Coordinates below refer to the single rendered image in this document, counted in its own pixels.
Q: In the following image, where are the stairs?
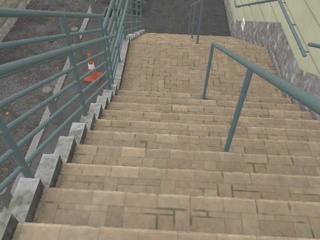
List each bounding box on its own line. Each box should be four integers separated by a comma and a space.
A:
12, 90, 320, 240
132, 32, 262, 47

